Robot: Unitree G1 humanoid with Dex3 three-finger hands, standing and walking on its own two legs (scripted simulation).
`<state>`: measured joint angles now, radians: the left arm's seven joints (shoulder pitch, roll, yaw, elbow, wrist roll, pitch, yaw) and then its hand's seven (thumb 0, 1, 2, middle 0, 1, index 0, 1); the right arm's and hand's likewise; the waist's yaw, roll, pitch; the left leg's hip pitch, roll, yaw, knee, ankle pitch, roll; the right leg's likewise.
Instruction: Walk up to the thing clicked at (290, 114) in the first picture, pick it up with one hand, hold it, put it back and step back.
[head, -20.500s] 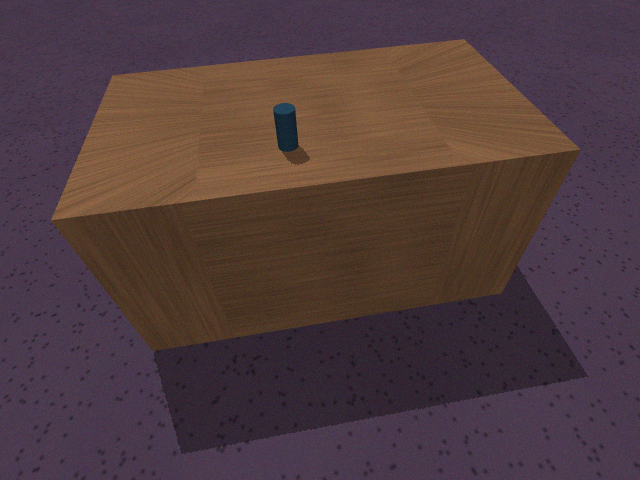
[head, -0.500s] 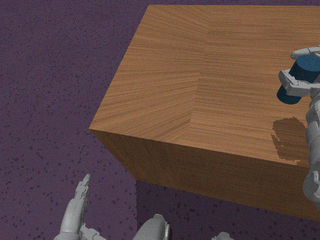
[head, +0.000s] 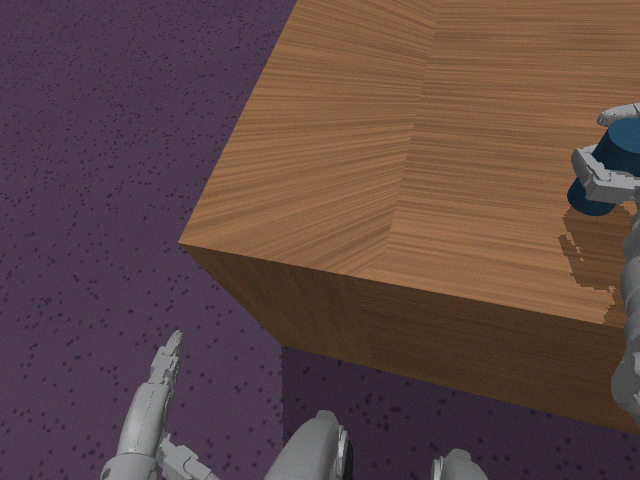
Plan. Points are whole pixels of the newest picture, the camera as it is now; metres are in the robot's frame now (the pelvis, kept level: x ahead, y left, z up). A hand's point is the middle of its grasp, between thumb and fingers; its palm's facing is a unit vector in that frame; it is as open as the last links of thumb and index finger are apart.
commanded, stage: lower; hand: right
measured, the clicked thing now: (611, 170) +0.51 -0.22 +0.04
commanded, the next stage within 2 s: loosen in 0.56 s
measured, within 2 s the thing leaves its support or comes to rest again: rests again in 0.28 s
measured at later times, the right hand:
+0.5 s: hand (600, 174) +0.51 -0.21 +0.03, palm faces +0.21 +0.98 +0.00, open 7.5 cm
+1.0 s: hand (599, 181) +0.51 -0.22 +0.02, palm faces +0.21 +0.98 -0.01, open 8.9 cm
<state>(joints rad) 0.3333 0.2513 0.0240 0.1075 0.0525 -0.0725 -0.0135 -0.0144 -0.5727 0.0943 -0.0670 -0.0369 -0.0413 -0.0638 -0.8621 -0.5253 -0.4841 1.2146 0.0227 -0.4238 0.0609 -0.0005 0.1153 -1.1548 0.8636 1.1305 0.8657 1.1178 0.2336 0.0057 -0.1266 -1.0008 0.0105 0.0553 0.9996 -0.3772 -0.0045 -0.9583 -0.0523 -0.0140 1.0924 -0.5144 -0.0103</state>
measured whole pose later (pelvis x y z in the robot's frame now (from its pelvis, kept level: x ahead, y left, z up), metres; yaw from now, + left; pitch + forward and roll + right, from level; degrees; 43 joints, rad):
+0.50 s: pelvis -0.01 +0.00 -0.02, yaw +0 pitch +23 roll +3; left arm 0.35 0.26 0.03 0.03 0.06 -0.05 -0.02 -0.01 -0.56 0.08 -0.07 -0.04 -0.04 -0.06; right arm -0.87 -0.55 -0.51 1.23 0.00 -0.46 0.06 0.00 0.12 -1.15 0.86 1.13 0.87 1.12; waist 0.26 0.01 -0.13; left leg -1.09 0.01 0.06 1.08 -0.40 0.00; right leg -1.05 -0.05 0.00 1.18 -0.54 -0.01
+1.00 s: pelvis -0.02 +0.00 -0.03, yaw +0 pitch +24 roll +3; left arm 0.37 0.26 0.03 -0.03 0.06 -0.04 -0.02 -0.01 -0.55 0.07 -0.07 -0.04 -0.06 -0.06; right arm -0.89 -0.57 -0.51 1.24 -0.01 -0.45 0.06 0.00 0.13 -0.60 0.91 0.77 0.91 0.77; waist 0.27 0.01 -0.13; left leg -1.14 0.01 0.07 1.12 -0.40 0.00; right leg -1.11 -0.05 0.01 1.23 -0.55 -0.01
